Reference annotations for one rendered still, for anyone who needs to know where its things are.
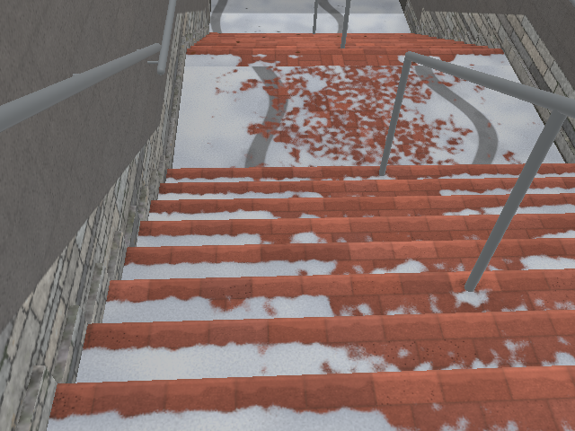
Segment stairs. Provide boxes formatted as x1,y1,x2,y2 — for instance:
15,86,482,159
190,32,488,48
47,163,575,431

